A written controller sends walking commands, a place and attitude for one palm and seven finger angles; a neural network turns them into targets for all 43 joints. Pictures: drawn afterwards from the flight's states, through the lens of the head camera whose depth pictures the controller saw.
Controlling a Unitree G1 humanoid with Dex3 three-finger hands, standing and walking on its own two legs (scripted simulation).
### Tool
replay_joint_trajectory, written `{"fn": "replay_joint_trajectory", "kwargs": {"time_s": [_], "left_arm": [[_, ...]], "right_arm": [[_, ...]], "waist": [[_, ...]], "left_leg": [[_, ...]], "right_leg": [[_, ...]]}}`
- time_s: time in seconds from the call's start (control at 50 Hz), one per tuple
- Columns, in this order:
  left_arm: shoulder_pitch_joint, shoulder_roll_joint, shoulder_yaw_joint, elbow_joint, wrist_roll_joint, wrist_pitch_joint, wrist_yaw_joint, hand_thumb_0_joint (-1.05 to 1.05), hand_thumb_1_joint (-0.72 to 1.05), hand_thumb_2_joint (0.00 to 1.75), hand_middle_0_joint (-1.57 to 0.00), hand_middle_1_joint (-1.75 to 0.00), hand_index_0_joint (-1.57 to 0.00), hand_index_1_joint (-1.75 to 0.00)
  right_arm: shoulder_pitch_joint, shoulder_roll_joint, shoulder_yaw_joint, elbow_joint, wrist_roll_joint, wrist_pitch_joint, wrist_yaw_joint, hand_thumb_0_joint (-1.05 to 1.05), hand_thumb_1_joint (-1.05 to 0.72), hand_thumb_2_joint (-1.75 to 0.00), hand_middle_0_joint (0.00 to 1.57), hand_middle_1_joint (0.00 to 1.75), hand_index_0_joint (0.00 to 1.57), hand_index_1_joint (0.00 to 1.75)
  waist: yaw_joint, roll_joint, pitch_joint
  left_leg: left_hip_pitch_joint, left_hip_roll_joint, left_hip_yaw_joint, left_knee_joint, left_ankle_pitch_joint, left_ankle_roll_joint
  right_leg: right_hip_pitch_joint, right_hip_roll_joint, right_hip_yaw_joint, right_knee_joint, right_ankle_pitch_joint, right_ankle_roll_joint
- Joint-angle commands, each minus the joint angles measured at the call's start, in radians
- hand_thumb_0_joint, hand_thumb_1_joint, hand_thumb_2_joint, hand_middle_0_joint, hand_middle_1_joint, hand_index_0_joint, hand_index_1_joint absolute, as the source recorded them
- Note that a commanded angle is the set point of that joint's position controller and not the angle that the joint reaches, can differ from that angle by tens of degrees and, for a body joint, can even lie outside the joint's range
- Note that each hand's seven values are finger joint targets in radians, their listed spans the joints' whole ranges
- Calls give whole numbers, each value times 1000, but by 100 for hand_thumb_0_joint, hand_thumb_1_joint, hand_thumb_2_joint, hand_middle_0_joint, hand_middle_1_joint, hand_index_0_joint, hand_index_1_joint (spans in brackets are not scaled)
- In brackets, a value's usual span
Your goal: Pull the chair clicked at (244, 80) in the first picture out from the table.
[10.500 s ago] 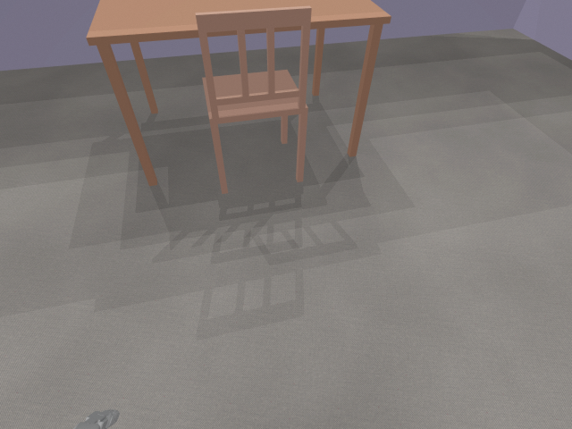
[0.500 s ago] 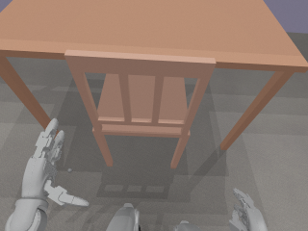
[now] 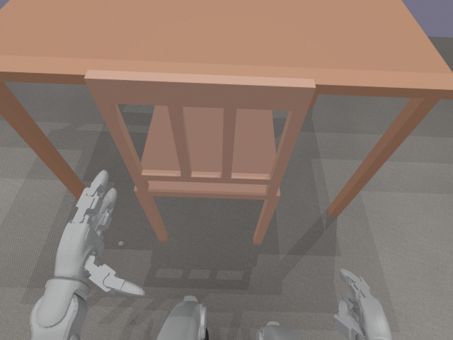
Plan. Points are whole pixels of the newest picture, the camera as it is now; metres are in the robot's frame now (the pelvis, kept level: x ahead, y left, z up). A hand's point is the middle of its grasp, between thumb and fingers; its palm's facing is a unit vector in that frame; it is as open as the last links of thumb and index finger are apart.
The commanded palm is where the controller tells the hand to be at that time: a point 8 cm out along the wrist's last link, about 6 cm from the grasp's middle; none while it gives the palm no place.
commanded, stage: aim the fingers beside a spindle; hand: left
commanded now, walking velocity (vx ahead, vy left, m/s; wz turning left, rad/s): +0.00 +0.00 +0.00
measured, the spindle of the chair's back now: (181, 143) +0.53 +0.14 -0.04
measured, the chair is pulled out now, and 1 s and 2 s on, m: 0.00 0.00 0.00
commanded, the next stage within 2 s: push the fingers through the gap in 1.92 s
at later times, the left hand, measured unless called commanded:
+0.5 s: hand (148, 217) +0.31 +0.16 +0.02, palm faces +0.02 -1.00 -0.04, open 17.0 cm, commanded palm +0.29 +0.21 +0.02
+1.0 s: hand (171, 198) +0.37 +0.13 +0.00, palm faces +0.02 -1.00 -0.03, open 17.0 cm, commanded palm +0.34 +0.18 +0.00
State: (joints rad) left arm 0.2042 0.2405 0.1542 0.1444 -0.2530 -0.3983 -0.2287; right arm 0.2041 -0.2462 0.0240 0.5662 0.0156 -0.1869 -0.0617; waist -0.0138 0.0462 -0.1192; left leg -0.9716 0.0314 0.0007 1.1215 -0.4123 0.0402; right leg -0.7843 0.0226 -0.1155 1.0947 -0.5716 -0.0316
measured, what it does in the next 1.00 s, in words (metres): stands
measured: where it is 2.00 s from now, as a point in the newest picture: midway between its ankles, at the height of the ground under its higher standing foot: outside the picture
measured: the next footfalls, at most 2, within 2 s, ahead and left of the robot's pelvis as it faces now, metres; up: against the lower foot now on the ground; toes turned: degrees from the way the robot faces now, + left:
none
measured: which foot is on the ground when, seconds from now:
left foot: down 0.00-1.00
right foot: down 0.00-1.00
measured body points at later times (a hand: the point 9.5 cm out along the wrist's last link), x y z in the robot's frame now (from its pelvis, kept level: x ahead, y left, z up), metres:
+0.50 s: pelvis +0.00 -0.01 -0.01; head +0.09 +0.00 +0.43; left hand +0.31 +0.21 +0.03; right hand +0.15 -0.25 -0.11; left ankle +0.07 +0.09 -0.65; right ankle -0.02 -0.11 -0.65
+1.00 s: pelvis +0.00 -0.01 -0.03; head +0.11 +0.00 +0.41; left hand +0.36 +0.18 +0.00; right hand +0.13 -0.26 -0.14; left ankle +0.07 +0.09 -0.65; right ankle -0.02 -0.11 -0.65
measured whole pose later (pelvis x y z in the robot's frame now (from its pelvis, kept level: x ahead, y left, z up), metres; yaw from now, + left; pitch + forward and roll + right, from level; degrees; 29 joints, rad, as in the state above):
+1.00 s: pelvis +0.00 -0.01 -0.03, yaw -2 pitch +21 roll -3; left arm -0.21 0.18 0.11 0.48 -0.14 -0.46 -0.02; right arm 0.22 -0.24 0.00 0.60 -0.01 -0.05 -0.01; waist -0.05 0.04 -0.14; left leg -1.14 0.05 0.02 1.23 -0.45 0.03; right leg -0.98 0.03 -0.09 1.24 -0.62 -0.04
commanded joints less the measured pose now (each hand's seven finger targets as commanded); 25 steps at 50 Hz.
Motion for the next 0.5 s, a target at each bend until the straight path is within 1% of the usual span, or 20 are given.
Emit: {"fn": "replay_joint_trajectory", "kwargs": {"time_s": [0.0,0.02,0.04,0.08,0.1,0.12,0.14,0.16,0.18,0.2,0.24,0.28,0.3,0.32,0.36,0.38,0.4,0.44,0.46,0.48], "left_arm": [[-116,153,101,-221,-9,-94,43,0,-50,30,-6,-8,-6,-8],[-126,161,118,-204,-6,-96,55,0,-50,30,-6,-8,-6,-8],[-116,142,107,-192,-3,-96,59,0,-50,30,-6,-8,-6,-8],[-122,135,96,-149,5,-90,65,0,-50,30,-6,-8,-6,-8],[-146,110,68,-142,6,-88,62,0,-50,30,-6,-8,-6,-8],[-156,113,68,-138,4,-87,60,0,-50,30,-6,-8,-6,-8],[-149,106,60,-128,5,-84,55,0,-50,30,-6,-8,-6,-8],[-155,99,46,-137,6,-84,52,0,-50,30,-6,-8,-6,-8],[-172,97,35,-125,7,-80,49,0,-50,30,-6,-8,-6,-8],[-199,101,36,-126,8,-82,47,0,-50,30,-6,-8,-6,-8],[-257,103,31,-138,14,-93,56,0,-50,30,-6,-8,-6,-8],[-267,118,45,-134,20,-104,72,0,-50,30,-6,-8,-6,-8],[-296,108,37,-127,24,-110,80,0,-50,30,-6,-8,-6,-8],[-315,112,44,-114,26,-114,91,0,-50,30,-6,-8,-6,-8],[-320,106,46,-106,32,-122,104,0,-50,30,-6,-8,-6,-8],[-313,117,54,-86,40,-120,111,0,-50,30,-6,-8,-6,-8],[-312,101,42,-69,42,-117,115,0,-50,30,-6,-8,-6,-8],[-330,103,43,-36,49,-107,120,0,-50,30,-6,-8,-6,-8],[-348,99,37,-17,55,-104,122,0,-50,30,-6,-8,-6,-8],[-376,89,22,-11,58,-101,123,0,-50,30,-6,-8,-6,-8]], "right_arm": [[-16,-132,-63,-135,0,-39,-4,0,-90,-90,20,30,20,30],[-16,-130,-64,-130,-1,-35,-1,0,-90,-90,20,30,20,30],[-16,-128,-64,-131,-2,-31,3,0,-90,-90,20,30,20,30],[-14,-133,-65,-130,-2,-21,8,0,-90,-90,20,30,20,30],[-17,-133,-64,-131,-1,-19,11,0,-90,-90,20,30,20,30],[-9,-136,-66,-131,-2,-16,11,0,-90,-90,20,30,20,30],[-9,-136,-69,-132,0,-14,11,0,-90,-90,20,30,20,30],[-8,-139,-69,-136,0,-12,12,0,-90,-90,20,30,20,30],[-5,-140,-68,-135,0,-11,12,0,-90,-90,20,30,20,30],[-4,-141,-70,-131,1,-9,11,0,-90,-90,20,30,20,30],[-1,-140,-70,-124,-1,-8,9,0,-90,-90,20,30,20,30],[2,-141,-71,-121,-5,-5,8,0,-90,-90,20,30,20,30],[-2,-139,-70,-116,-6,-4,8,0,-90,-90,20,30,20,30],[1,-137,-71,-111,-6,-2,9,0,-90,-90,20,30,20,30],[1,-137,-72,-108,-9,2,13,0,-90,-90,20,30,20,30],[4,-139,-73,-107,-10,7,14,0,-90,-90,20,30,20,30],[0,-136,-72,-110,-10,11,17,0,-90,-90,20,30,20,30],[4,-137,-70,-109,-10,23,22,0,-90,-90,20,30,20,30],[5,-137,-70,-109,-9,29,23,0,-90,-90,20,30,20,30],[8,-137,-70,-108,-10,33,24,0,-90,-90,20,30,20,30]], "waist": [[-5,33,-290],[0,38,-273],[-1,37,-283],[-7,12,-263],[-17,19,-257],[-15,1,-282],[-14,6,-277],[-16,9,-292],[-22,-6,-289],[-25,-3,-294],[-28,15,-304],[-28,-7,-310],[-30,7,-317],[-30,-2,-310],[-24,10,-331],[-22,0,-332],[-20,11,-328],[-21,-2,-329],[-26,-15,-319],[-31,-6,-325]], "left_leg": [[354,-4,-66,-144,181,-9],[342,-3,-65,-144,177,-12],[341,-5,-60,-138,182,-11],[311,-4,-59,-134,160,-10],[308,-5,-57,-130,154,-10],[303,-6,-55,-123,156,-9],[307,-5,-53,-121,167,-10],[308,-5,-53,-119,168,-9],[299,-5,-55,-115,168,-7],[296,-5,-52,-109,161,-7],[309,-3,-58,-105,162,-7],[300,-1,-61,-98,159,-5],[304,-2,-60,-95,154,-6],[299,-2,-61,-95,149,-7],[306,-2,-60,-90,158,-9],[300,-1,-58,-87,164,-8],[297,-3,-56,-88,160,-9],[275,-6,-51,-82,153,-8],[265,-5,-49,-78,146,-8],[257,-7,-48,-70,144,-6]], "right_leg": [[-27,2,60,-166,231,7],[-31,1,59,-162,229,6],[-32,2,60,-158,238,6],[-41,4,63,-160,223,8],[-53,1,64,-158,222,9],[-41,1,69,-155,230,11],[-41,1,70,-155,245,10],[-41,-1,71,-153,245,11],[-41,0,72,-153,247,11],[-45,-2,78,-154,243,13],[-64,-2,73,-145,233,10],[-72,0,75,-140,223,10],[-82,-1,76,-136,218,10],[-87,-1,75,-134,213,10],[-91,-1,74,-124,219,9],[-87,1,76,-121,226,9],[-91,-2,78,-121,228,9],[-83,-2,82,-119,233,9],[-89,-2,83,-119,230,11],[-89,-1,87,-116,233,11]]}}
